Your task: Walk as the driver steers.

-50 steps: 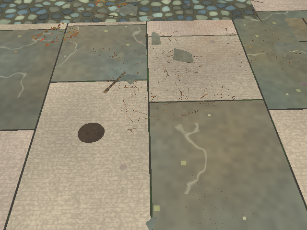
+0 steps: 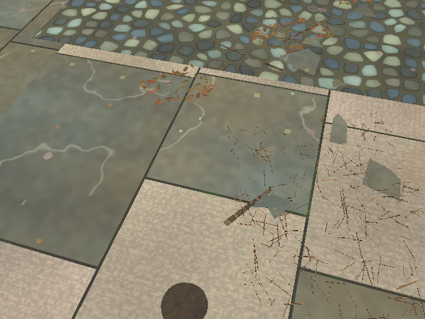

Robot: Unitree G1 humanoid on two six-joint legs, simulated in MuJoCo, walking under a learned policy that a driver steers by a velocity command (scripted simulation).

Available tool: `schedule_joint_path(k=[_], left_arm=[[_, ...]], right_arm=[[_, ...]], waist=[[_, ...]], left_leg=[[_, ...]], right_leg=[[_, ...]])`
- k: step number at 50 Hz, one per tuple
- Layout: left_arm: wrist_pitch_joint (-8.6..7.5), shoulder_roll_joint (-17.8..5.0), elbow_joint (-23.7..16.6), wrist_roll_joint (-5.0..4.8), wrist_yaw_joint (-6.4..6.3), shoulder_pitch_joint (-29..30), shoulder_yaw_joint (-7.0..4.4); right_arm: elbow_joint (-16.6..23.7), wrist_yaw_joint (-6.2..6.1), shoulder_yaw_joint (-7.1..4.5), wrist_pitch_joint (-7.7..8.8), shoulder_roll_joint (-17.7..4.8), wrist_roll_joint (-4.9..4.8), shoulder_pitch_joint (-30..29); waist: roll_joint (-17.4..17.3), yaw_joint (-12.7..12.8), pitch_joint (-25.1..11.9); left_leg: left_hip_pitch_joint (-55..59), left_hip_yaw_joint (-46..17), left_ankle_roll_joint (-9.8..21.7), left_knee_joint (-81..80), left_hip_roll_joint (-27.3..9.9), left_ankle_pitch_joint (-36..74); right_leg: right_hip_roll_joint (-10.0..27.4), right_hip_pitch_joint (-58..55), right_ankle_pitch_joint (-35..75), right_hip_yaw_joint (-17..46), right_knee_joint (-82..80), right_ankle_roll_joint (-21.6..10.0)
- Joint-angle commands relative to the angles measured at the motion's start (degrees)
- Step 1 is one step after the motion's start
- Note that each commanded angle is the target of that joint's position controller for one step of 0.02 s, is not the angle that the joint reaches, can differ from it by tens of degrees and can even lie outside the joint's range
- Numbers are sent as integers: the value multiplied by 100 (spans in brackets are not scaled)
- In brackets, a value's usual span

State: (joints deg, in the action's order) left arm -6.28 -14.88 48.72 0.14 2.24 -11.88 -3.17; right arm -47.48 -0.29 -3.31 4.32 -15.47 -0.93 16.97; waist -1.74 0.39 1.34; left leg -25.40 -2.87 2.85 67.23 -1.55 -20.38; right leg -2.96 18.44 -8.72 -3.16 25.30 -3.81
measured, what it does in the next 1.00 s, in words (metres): walks ahead, turning right: left foot, then right foot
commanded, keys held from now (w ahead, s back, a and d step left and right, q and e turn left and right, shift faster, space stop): w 0.38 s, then w+e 0.62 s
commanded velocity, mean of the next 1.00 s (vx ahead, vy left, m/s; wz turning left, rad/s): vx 0.50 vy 0.00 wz -0.23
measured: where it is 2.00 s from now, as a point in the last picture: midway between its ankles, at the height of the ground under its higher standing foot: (277, 171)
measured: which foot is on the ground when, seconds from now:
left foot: up 0.00-0.38, down 0.40-0.96, up 0.98-1.00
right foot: down 0.00-0.40, up 0.42-0.94, down 0.96-1.00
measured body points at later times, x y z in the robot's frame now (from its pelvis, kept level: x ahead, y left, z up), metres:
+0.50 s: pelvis +0.28 +0.06 -0.01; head +0.31 +0.07 +0.44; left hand +0.31 +0.33 -0.15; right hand +0.45 -0.20 -0.10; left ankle +0.35 +0.15 -0.74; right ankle +0.14 -0.08 -0.65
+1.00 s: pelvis +0.54 -0.01 -0.02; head +0.58 -0.03 +0.42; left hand +0.80 +0.18 -0.12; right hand +0.50 -0.30 -0.15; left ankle +0.38 +0.15 -0.67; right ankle +0.61 -0.11 -0.74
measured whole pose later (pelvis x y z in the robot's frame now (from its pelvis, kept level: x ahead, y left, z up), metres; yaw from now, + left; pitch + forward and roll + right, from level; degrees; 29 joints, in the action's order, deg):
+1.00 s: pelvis +0.54 -0.01 -0.02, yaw -18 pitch +2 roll +1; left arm -2.5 -15.7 40.9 -1.3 2.6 -5.1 -4.3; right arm -50.6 -1.1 -4.0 3.5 -16.1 -0.4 16.7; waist 0.5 -1.4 3.3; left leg -7.3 7.4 -1.8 54.9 -4.1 -27.3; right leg -2.0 29.0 -10.6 -3.5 37.3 -6.8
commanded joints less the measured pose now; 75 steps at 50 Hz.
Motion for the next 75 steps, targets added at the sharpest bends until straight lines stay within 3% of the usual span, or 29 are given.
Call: schedule_joint_path(k=[1, 9, 14, 17, 19, 20, 21, 22, 23, 26, 31, 40, 43, 46, 47, 48, 49, 50, 51, 52, 54, 57, 62, 67, 71, 72, 73, 74, 75], left_arm=[[-84, -598, -218, 11, -17, -79, -98], [28, -899, 50, -97, -182, -666, -153], [166, -968, 278, -132, -196, -1131, -165], [255, -1094, 312, -147, -243, -1037, -212], [301, -1082, 256, -141, -263, -807, -196], [282, -847, 128, -60, -263, -798, -90], [158, -118, 33, -35, -218, -1499, 132], [41, -547, 162, -165, -176, -1362, 45], [-2, -957, -2, -318, -158, -841, -79], [158, -791, -43, -205, -219, -481, -144], [410, -453, -125, -181, -253, -451, -149], [334, -202, -780, -121, 26, 1066, -36], [341, -265, -1043, -138, 136, 1256, -56], [376, -662, -988, -170, 155, 347, -272], [378, -984, -769, -175, 92, -570, -457], [440, -1556, -611, -157, -52, -1349, -650], [387, -1999, -788, -178, -64, -987, -679], [350, -1491, -824, -114, -43, -1237, -526], [293, -1166, -797, -88, -49, -1063, -444], [253, -973, -847, -119, -38, -657, -385], [248, -680, -1053, -61, -88, -73, -276], [220, -891, -1094, -65, -175, -89, -325], [239, -927, -915, -104, -268, -511, -317], [256, -975, -682, -126, -243, -932, -311], [333, -957, -664, -96, -272, -776, -297], [333, -763, -751, -47, -272, -721, -208], [257, -380, -835, -49, -280, -1381, -84], [185, -421, -806, -146, -259, -1496, -53], [152, -909, -866, -234, -235, -978, -162]], right_arm=[[371, -32, -141, 19, -430, 16, 168], [748, 16, -36, 57, -186, 52, -1212], [1046, 176, -4, 129, -222, -22, -1988], [1093, 257, -56, 180, -405, -20, -1834], [742, 214, -249, 187, -767, 18, -623], [533, 145, -372, 180, -1139, 107, 416], [440, 119, -488, 147, -1677, 179, 863], [422, 121, -356, 119, -1134, 111, 985], [460, 102, -260, 118, -880, 88, 552], [505, 132, -104, 191, -384, 147, -426], [256, 89, -193, 318, -559, 217, -461], [-94, -77, -278, 118, -859, 100, 137], [-149, -94, -322, -29, -968, 27, 185], [-63, -164, -380, -162, -1212, -8, -44], [-28, -181, -359, -182, -1206, -36, -151], [103, -180, -256, -111, -943, 100, -43], [425, -81, -16, 106, -188, 174, 353], [518, 34, -98, 372, -701, -48, -273], [655, 79, -116, 470, -795, -214, -692], [626, 47, -100, 491, -725, -119, -711], [545, 6, -191, 366, -837, 102, -618], [608, 3, -156, 186, -618, 164, -563], [806, 85, 4, 192, -327, 136, -1496], [1021, 197, -44, 276, -571, 54, -2006], [793, 203, -203, 342, -866, 85, -1012], [645, 175, -288, 358, -1116, 155, -165], [532, 161, -417, 332, -1627, 231, 598], [328, 220, -375, 274, -1378, 85, 898], [395, 212, -252, 248, -992, -12, 572]], waist=[[625, -101, -336], [493, 277, 9], [537, 519, 249], [677, 265, 111], [648, -409, -654], [279, -803, -1458], [-1165, -546, -2253], [-1107, -747, -2545], [-722, -712, -1499], [-339, -148, -362], [-194, 63, -36], [5, -483, 410], [-100, -424, 392], [-420, 209, -314], [-298, 717, -790], [505, 938, -1334], [1750, 239, -1936], [977, 708, -2269], [764, 683, -1500], [188, 355, -927], [254, -30, -511], [279, -181, -374], [562, 266, -195], [666, 463, 7], [783, -141, -382], [545, -519, -1113], [-692, -474, -2041], [-1631, -524, -2265], [-883, -609, -1343]], left_leg=[[-932, -175, -78, -312, -581, 398], [-1180, 183, -303, -2825, -474, 2513], [-1328, 269, -185, -3622, -272, 2330], [-915, 315, 43, -3888, -124, 1706], [892, 583, 326, -4112, 181, 1788], [2737, -235, 681, -3831, -611, 2057], [4921, -2808, 1566, -4122, -2103, 1441], [4944, -3783, 1675, -4747, -2304, 687], [4128, -2838, 1346, -4885, -2097, 582], [2019, -1081, 871, -5556, -1402, 1174], [1524, 63, 882, -6041, -1301, 2120], [2666, 1178, 622, -5897, -1401, 2683], [3212, 1343, 515, -5395, -1572, 3737], [3210, 1578, 291, -3765, -1482, 6419], [2671, 1710, 94, -2535, -1250, 6147], [1122, 1714, -181, -698, -948, 3848], [-1368, 859, -548, 1388, 438, -1177], [-2024, -304, -380, 1662, 237, -1153], [-2315, -261, -226, 1417, -36, -741], [-2060, -239, -190, 762, -313, -318], [-1257, -205, -284, 16, -559, 26], [-973, -22, -543, -793, -529, 410], [-494, 208, -620, -2951, -246, 2519], [-702, 100, -327, -3719, -130, 2364], [546, 373, 115, -4120, 135, 1814], [1926, -116, 436, -3881, -391, 2083], [4078, -2219, 1260, -3957, -1641, 1597], [4658, -4087, 1669, -4905, -2140, 148], [4063, -3644, 1372, -5060, -1992, -761]], right_leg=[[1558, -926, 689, 1787, -1523, -1008], [1240, -1119, 1352, 730, -1792, -757], [1599, -1929, 1345, 849, -1485, -744], [1795, -2341, 2196, 902, -1007, -600], [1443, -2100, 3694, 577, 353, -378], [1148, -954, 2644, 423, 1887, -183], [121, 1463, -853, 250, 4112, 211], [133, 2183, -2438, 1062, 4918, 183], [444, 2608, -2094, 1077, 5123, 123], [1063, 1940, -929, 923, 4259, 178], [1094, 2045, 33, 1056, 3689, 351], [920, 2402, 1202, 361, 1379, 204], [746, 2348, 457, 51, 1138, 6], [106, 809, -321, -439, 1103, -368], [-113, -580, 93, -386, 638, -594], [786, -2350, 288, 1095, 528, -973], [2186, -4116, -324, 4578, -287, -2242], [2250, -4274, -585, 4902, -833, -2132], [2043, -3711, -283, 3956, -787, -1842], [1756, -2738, 276, 3220, -786, -1589], [1404, -1428, 1080, 2480, -1001, -1413], [1260, -709, 1693, 2039, -1245, -1437], [832, -402, 1222, 1265, -1256, -966], [1321, -1258, 746, 1776, -891, -859], [1201, -1638, 2491, 1721, 235, -553], [882, -1093, 2297, 1432, 1472, -358], [83, 755, 381, 933, 3604, 78], [-226, 2072, -2422, 1113, 4653, 216], [156, 2685, -2175, 1280, 5090, 169]])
